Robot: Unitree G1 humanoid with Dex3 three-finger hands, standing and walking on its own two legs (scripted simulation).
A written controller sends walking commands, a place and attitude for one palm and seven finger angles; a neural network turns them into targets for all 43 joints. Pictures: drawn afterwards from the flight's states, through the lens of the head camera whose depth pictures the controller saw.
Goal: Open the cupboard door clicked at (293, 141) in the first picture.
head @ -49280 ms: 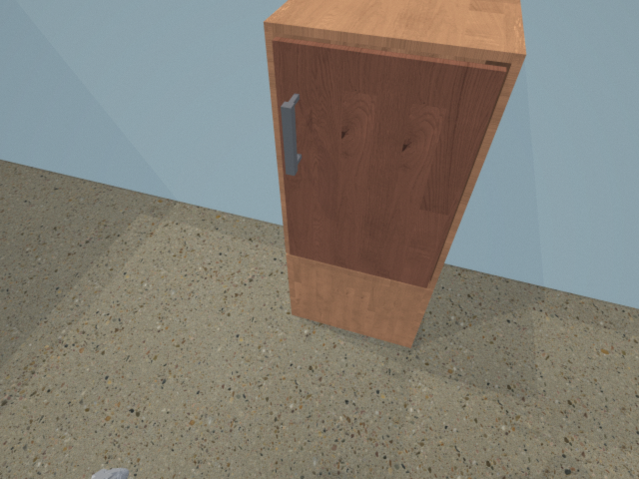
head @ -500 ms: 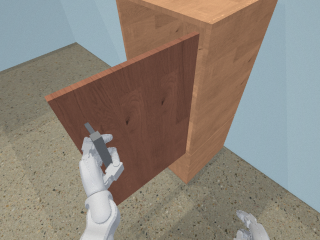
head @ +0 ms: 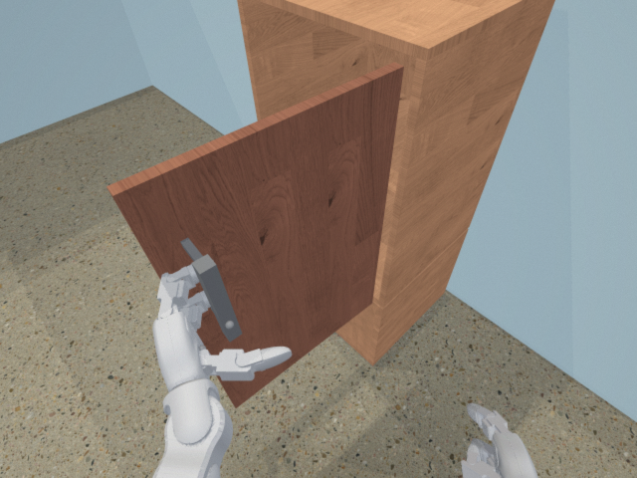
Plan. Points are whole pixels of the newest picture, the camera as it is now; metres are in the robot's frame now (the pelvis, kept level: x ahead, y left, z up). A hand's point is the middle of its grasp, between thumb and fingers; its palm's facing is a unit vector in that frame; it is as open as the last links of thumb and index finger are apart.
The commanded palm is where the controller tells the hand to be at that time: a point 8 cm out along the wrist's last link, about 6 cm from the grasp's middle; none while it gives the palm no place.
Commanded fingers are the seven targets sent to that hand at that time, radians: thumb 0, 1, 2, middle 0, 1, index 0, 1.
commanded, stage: open thumb and fingers to let go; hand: left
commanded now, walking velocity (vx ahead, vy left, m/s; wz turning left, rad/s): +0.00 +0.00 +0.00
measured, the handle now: (212, 292) +0.33 +0.15 +0.07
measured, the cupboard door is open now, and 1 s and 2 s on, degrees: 86 84 84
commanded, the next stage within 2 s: slide the hand sideways off the handle in 0.20 s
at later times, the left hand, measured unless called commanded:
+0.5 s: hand (221, 348) +0.25 +0.13 +0.07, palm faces -0.06 -1.00 -0.04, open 16.4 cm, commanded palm +0.23 +0.17 +0.07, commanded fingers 0.00 -0.50 0.30 -0.15 -0.30 -0.15 -0.30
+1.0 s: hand (188, 377) +0.22 +0.16 +0.07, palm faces -0.02 -1.00 -0.01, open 16.3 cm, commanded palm +0.19 +0.22 +0.07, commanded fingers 0.00 -0.50 0.30 -0.15 -0.30 -0.15 -0.30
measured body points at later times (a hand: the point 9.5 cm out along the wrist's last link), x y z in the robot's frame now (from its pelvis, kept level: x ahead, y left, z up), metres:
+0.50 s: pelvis -0.01 +0.03 +0.00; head +0.01 +0.02 +0.44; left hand +0.25 +0.18 +0.07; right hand +0.15 -0.19 -0.10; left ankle +0.02 +0.14 -0.70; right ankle +0.00 -0.07 -0.70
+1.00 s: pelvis +0.00 +0.04 -0.01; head +0.02 +0.04 +0.44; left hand +0.21 +0.21 +0.07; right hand +0.17 -0.18 -0.08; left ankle +0.02 +0.14 -0.70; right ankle +0.00 -0.07 -0.70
